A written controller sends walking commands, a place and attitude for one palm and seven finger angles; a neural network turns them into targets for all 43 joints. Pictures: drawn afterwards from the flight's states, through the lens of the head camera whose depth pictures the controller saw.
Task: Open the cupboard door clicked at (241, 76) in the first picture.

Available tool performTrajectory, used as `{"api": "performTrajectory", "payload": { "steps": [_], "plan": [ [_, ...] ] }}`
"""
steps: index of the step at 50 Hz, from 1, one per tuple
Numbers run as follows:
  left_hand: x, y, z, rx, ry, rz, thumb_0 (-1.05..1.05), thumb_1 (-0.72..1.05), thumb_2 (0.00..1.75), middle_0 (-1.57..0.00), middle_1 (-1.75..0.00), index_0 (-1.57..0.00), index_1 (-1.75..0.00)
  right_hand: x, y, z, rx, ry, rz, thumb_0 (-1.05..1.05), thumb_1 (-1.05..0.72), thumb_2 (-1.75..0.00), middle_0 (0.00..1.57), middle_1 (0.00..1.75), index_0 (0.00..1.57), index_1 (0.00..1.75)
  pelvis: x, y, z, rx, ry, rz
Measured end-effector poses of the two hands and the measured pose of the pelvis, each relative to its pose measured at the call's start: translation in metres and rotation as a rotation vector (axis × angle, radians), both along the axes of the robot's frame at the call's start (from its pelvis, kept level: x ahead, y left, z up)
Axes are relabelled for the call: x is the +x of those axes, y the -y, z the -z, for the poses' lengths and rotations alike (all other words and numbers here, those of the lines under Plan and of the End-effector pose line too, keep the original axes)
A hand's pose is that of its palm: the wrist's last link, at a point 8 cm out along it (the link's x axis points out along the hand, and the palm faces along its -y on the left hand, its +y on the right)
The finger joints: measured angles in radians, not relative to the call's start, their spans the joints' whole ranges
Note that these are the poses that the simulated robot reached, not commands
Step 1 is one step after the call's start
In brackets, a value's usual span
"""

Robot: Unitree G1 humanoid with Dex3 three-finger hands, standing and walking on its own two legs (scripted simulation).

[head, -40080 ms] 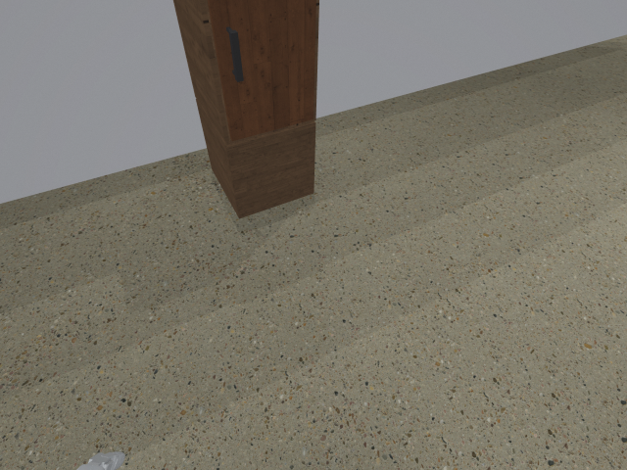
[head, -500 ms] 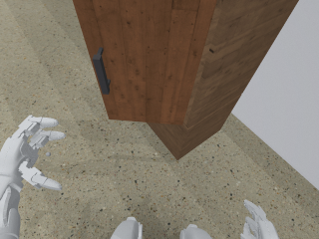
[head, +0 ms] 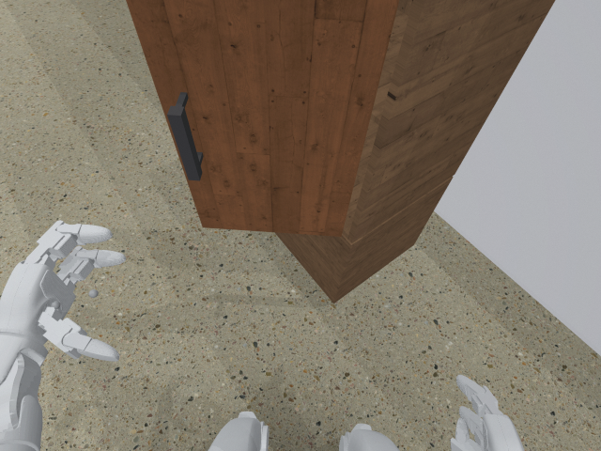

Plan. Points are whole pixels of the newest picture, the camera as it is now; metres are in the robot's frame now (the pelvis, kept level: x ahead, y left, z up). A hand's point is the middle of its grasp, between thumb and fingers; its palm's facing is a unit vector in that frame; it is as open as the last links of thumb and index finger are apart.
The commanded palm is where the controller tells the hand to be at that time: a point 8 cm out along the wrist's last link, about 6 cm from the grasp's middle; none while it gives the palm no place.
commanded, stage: move the hooked fingers beside the handle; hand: left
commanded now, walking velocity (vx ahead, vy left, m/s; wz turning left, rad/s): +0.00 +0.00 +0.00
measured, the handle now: (189, 138) +0.57 +0.22 +0.03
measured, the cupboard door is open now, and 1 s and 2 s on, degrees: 50 50 50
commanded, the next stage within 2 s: none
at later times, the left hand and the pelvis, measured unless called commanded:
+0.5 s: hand (112, 245) +0.35 +0.27 +0.05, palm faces +0.00 -1.00 -0.03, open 14.0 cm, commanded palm +0.33 +0.32 +0.05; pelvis +0.00 +0.00 -0.01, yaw -1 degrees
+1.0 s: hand (122, 202) +0.43 +0.28 +0.05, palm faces -0.01 -1.00 -0.02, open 14.0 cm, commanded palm +0.41 +0.32 +0.04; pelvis -0.01 +0.01 -0.02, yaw -2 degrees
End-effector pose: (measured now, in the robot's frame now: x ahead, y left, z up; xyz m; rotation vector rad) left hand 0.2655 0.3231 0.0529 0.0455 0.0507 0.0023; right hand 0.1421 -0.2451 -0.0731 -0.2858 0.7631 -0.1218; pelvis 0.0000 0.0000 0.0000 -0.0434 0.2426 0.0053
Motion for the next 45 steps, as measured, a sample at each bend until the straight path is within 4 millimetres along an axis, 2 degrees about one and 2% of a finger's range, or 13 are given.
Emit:
{"api": "performTrajectory", "payload": {
  "steps": [7, 15, 21, 28, 33, 39, 45],
  "plan": [
    [0.002, 0.000, 0.001, -0.002, -0.001, -0.005, -0.01, -0.50, 0.30, -0.30, -1.20, -0.30, -1.20, 0.005, 0.001, 0.000, -0.005, 0.010, -0.010, 0.01, -0.91, -0.90, 0.20, 0.30, 0.20, 0.30, -0.001, 0.002, 0.001, 0.000, -0.001, -0.004],
    [0.032, 0.002, 0.003, -0.012, 0.015, 0.010, -0.01, -0.50, 0.29, -0.30, -1.20, -0.30, -1.20, -0.002, 0.007, 0.008, -0.028, -0.028, -0.001, 0.01, -0.91, -0.90, 0.20, 0.30, 0.21, 0.30, -0.004, 0.003, 0.006, -0.002, -0.015, -0.008],
    [0.057, 0.004, 0.002, -0.014, 0.005, 0.017, -0.01, -0.50, 0.30, -0.30, -1.20, -0.30, -1.20, -0.018, 0.013, 0.011, -0.027, -0.075, 0.040, 0.01, -0.91, -0.90, 0.20, 0.30, 0.21, 0.30, -0.003, 0.004, 0.006, 0.001, -0.029, 0.006],
    [0.073, -0.003, 0.002, -0.012, 0.002, -0.006, -0.01, -0.50, 0.30, -0.30, -1.20, -0.30, -1.20, -0.043, 0.019, 0.017, -0.032, -0.157, 0.081, 0.01, -0.91, -0.90, 0.20, 0.30, 0.20, 0.30, -0.002, 0.003, 0.006, 0.001, -0.044, 0.015],
    [0.088, -0.002, 0.006, -0.016, 0.007, 0.008, -0.01, -0.50, 0.30, -0.30, -1.20, -0.30, -1.20, -0.059, 0.022, 0.023, -0.048, -0.223, 0.100, 0.01, -0.91, -0.90, 0.20, 0.30, 0.20, 0.30, -0.003, 0.002, 0.009, -0.001, -0.058, 0.014],
    [0.111, 0.001, 0.009, -0.026, 0.007, 0.017, -0.01, -0.50, 0.30, -0.30, -1.20, -0.30, -1.20, -0.073, 0.024, 0.026, -0.060, -0.274, 0.128, 0.01, -0.91, -0.90, 0.20, 0.30, 0.20, 0.30, -0.005, 0.000, 0.012, -0.005, -0.076, 0.019],
    [0.130, -0.007, 0.009, -0.030, 0.011, -0.002, -0.01, -0.50, 0.30, -0.30, -1.20, -0.30, -1.20, -0.085, 0.022, 0.028, -0.065, -0.313, 0.152, 0.01, -0.91, -0.90, 0.20, 0.30, 0.20, 0.30, -0.006, -0.003, 0.015, -0.010, -0.094, 0.030]
  ]
}}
